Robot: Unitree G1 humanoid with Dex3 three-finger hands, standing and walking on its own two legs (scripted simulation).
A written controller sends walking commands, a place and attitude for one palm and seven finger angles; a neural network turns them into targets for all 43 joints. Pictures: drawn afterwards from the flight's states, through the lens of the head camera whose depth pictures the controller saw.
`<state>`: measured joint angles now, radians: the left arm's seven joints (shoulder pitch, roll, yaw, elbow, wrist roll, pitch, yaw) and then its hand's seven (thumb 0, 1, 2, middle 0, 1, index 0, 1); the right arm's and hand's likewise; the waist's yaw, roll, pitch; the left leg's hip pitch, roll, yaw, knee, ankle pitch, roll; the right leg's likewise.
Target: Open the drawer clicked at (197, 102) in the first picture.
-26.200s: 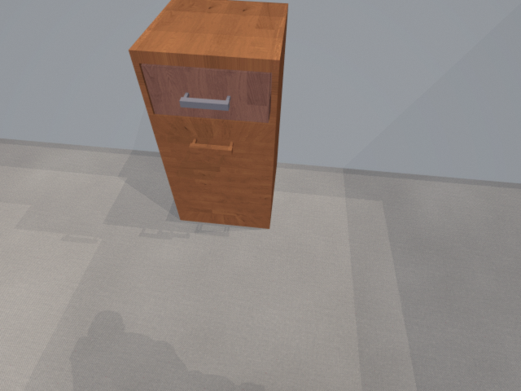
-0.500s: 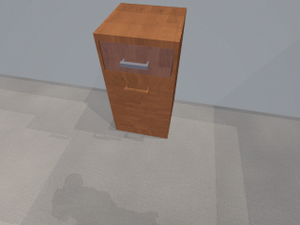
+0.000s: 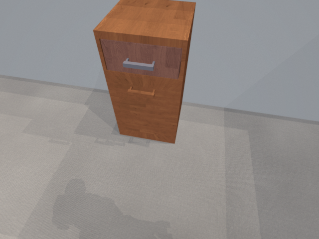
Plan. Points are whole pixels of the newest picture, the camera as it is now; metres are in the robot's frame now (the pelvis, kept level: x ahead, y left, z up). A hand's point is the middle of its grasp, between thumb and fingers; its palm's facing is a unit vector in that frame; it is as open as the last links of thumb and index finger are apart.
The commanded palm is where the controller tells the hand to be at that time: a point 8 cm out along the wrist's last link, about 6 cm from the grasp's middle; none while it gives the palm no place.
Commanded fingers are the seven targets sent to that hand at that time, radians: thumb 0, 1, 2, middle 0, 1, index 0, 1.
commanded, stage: look to check the result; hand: left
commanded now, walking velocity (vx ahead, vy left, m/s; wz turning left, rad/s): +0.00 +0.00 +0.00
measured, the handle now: (139, 63) +0.88 +0.14 -0.08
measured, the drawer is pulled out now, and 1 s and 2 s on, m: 0.00 0.00 0.00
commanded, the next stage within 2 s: turn to face it in 0.22 s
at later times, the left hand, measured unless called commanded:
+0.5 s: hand out of the picture +0.10 +0.24 -0.16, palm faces -0.03 -0.94 -0.34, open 7.4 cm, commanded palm none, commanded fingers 0.00 0.90 0.90 -0.20 -0.30 -0.20 -0.30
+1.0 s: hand out of the picture +0.08 +0.17 -0.18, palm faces -0.06 -0.98 -0.20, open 7.4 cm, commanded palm none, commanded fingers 0.00 0.90 0.90 -0.20 -0.30 -0.20 -0.30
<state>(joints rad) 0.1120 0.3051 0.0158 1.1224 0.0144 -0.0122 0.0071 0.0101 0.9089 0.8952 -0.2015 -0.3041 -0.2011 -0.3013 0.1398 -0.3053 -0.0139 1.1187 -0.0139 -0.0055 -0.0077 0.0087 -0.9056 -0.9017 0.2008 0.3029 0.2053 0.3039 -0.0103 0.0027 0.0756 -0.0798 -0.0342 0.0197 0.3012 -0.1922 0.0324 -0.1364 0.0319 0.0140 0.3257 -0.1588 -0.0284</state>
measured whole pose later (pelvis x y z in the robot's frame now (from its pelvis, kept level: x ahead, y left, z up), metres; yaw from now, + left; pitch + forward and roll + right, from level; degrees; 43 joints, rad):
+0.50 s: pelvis +0.01 -0.01 +0.00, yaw -1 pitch -1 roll +0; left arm 0.08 0.33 0.02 1.11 0.02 -0.01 0.00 0.01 0.91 0.90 -0.20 -0.30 -0.20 -0.30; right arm 0.09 -0.34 -0.02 1.09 -0.01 -0.01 -0.01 0.01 -0.90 -0.90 0.20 0.30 0.21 0.30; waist 0.00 0.01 0.08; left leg -0.07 -0.02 0.03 0.30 -0.21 0.02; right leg -0.13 0.05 0.02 0.33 -0.17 -0.04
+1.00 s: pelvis +0.04 -0.01 -0.01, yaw -4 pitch +0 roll -1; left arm 0.23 0.17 0.03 1.07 0.02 -0.01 -0.01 0.01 0.91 0.90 -0.20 -0.30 -0.20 -0.30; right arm 0.31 -0.19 -0.03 1.13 -0.02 0.01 0.00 0.01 -0.91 -0.90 0.20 0.30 0.20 0.30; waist -0.01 0.03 0.06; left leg -0.14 0.02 0.07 0.53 -0.39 0.01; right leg -0.19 0.09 0.06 0.48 -0.29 -0.06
